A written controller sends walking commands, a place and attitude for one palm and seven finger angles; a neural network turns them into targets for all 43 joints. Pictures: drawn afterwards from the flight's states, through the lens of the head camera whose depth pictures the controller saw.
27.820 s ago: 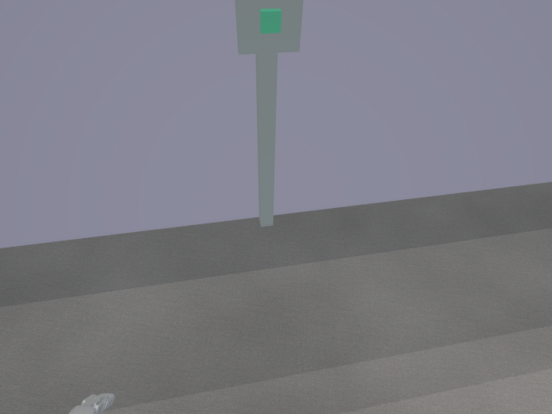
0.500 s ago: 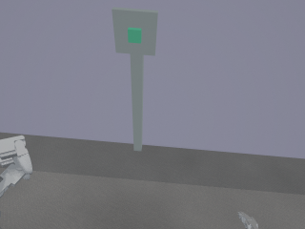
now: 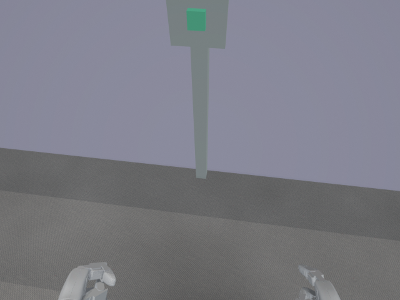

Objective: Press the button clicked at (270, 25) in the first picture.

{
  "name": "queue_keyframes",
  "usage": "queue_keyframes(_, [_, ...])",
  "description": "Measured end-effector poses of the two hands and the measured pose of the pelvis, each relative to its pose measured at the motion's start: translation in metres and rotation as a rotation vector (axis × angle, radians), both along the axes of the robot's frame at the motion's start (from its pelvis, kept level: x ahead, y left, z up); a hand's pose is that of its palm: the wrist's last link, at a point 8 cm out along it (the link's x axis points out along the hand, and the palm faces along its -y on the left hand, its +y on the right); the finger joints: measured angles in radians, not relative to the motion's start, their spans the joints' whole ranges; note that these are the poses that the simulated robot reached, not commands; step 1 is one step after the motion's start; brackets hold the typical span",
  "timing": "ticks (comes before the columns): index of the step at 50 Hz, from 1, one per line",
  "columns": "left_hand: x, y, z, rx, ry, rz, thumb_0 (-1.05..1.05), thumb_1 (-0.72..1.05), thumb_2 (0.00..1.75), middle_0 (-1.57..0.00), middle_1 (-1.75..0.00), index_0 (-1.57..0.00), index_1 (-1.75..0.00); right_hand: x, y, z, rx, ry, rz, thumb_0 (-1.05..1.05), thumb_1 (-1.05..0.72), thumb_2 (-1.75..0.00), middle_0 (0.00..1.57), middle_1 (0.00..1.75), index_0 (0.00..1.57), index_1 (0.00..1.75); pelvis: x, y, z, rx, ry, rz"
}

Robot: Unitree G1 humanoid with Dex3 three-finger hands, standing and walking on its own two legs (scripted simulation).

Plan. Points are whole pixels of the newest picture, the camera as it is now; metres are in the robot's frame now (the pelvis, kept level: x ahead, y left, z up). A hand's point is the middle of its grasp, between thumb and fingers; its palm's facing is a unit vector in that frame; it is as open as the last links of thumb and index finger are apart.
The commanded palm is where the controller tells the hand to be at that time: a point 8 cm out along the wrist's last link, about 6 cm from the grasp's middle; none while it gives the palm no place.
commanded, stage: let the arm hang, fingers relaxed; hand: left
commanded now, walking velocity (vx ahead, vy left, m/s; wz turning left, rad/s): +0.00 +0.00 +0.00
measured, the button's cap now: (196, 19) +0.83 +0.04 +0.17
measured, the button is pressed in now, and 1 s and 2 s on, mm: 0 0 0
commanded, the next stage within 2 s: stand and wait in 0.90 s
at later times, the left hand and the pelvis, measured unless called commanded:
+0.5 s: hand out of the picture -0.02 +0.20 -0.15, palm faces +0.01 -0.97 -0.24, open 6.6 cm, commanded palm none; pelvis -0.01 +0.01 +0.02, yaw +0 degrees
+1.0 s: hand out of the picture -0.01 +0.17 -0.15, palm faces +0.02 -0.98 -0.19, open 7.3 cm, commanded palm none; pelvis +0.00 +0.00 +0.02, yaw +0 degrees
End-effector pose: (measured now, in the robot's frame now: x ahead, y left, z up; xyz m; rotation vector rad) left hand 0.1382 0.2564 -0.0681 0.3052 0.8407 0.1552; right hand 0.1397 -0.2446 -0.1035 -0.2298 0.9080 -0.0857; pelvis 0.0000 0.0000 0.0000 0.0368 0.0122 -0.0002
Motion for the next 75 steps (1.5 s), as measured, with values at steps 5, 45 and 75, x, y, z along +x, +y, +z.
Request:
queue_keyframes(5, [-0.072, -0.022, -0.049, -0.088, 0.283, 0.059, 0.02, 0.91, 0.89, -1.0, -1.25, -1.03, -1.21, -0.043, -0.001, -0.003, -0.01, 0.162, -0.06, 0.0, -0.91, -0.9, 0.2, 0.3, 0.2, 0.3, -0.001, -0.004, 0.007, -0.03, -0.022, 0.017])
queue_keyframes(45, [-0.149, -0.039, -0.056, -0.156, 0.552, 0.142, 0.01, 0.92, 0.9, -0.2, -0.3, -0.21, -0.3, -0.173, 0.04, -0.025, 0.082, 0.518, -0.189, 0.0, -0.91, -0.9, 0.2, 0.3, 0.19, 0.3, -0.007, 0.005, 0.022, -0.037, -0.047, -0.004])
queue_keyframes(75, [-0.103, -0.018, -0.044, -0.082, 0.483, 0.126, 0.01, 0.91, 0.9, -0.2, -0.3, -0.2, -0.3, -0.116, -0.005, -0.017, 0.012, 0.431, -0.162, 0.0, -0.91, -0.9, 0.2, 0.3, 0.2, 0.3, 0.008, -0.007, 0.025, -0.035, -0.045, -0.009])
